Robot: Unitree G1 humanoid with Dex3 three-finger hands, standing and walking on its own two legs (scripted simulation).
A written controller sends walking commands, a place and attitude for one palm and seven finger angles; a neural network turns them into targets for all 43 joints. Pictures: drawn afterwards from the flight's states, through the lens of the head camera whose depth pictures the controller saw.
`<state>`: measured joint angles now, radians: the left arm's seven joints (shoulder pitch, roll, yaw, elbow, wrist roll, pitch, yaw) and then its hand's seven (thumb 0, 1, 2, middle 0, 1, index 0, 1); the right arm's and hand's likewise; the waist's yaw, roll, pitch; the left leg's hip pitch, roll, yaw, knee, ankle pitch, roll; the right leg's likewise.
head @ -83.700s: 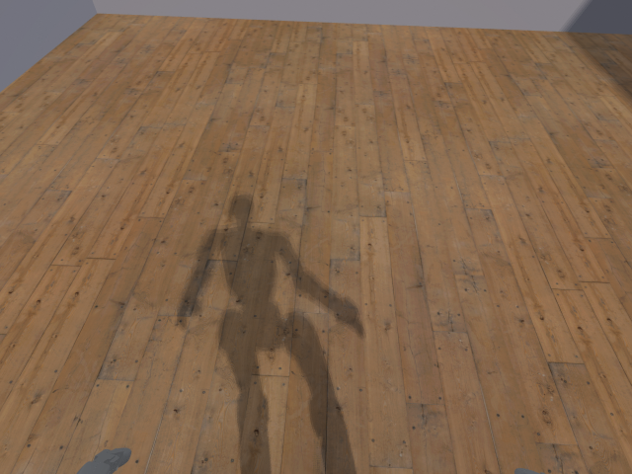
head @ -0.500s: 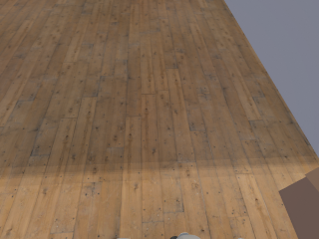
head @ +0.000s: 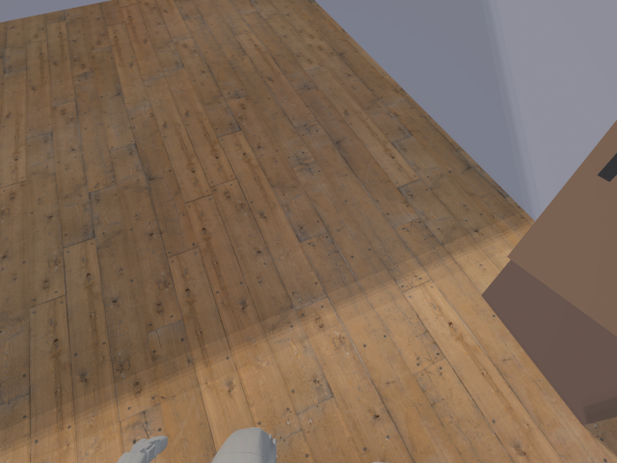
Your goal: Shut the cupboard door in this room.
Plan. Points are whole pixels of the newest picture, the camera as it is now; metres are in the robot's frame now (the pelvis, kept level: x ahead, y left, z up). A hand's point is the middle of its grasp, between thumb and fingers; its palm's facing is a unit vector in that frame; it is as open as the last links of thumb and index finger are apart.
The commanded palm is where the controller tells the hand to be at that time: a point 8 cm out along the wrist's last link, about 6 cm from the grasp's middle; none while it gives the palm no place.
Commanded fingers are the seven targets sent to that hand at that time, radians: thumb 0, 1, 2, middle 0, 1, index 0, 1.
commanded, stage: turn to face it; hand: left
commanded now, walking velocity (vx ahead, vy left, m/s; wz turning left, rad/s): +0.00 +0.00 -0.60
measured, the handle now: out of the picture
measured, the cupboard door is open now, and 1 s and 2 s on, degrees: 17 17 17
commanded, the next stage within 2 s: take the last steps up to it in 1.22 s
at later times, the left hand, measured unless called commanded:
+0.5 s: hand (196, 414) +0.19 +0.19 -0.15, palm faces -0.31 -0.92 -0.23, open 7.4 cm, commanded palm none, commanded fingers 0.00 0.90 0.90 -0.20 -0.30 -0.20 -0.30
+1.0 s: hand (222, 406) +0.21 +0.16 -0.17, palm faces -0.51 -0.84 -0.19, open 7.4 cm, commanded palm none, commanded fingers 0.00 0.90 0.90 -0.20 -0.30 -0.20 -0.30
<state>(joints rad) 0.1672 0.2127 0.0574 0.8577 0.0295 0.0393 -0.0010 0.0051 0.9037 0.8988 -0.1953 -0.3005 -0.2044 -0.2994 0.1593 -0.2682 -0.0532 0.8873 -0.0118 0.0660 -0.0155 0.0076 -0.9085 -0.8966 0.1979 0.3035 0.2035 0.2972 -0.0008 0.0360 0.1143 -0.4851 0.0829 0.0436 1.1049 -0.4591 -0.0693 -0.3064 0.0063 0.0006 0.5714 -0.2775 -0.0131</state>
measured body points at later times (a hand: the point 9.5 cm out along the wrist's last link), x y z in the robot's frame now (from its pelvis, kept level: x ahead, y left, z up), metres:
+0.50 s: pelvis +0.01 +0.02 +0.01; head +0.06 +0.01 +0.45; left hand +0.21 +0.24 -0.13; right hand -0.02 -0.23 -0.14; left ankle +0.03 +0.14 -0.73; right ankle -0.04 -0.10 -0.70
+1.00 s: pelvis +0.03 +0.03 +0.00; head +0.08 +0.03 +0.45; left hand +0.24 +0.20 -0.16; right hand -0.02 -0.24 -0.12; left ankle +0.10 +0.12 -0.73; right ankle -0.05 -0.07 -0.68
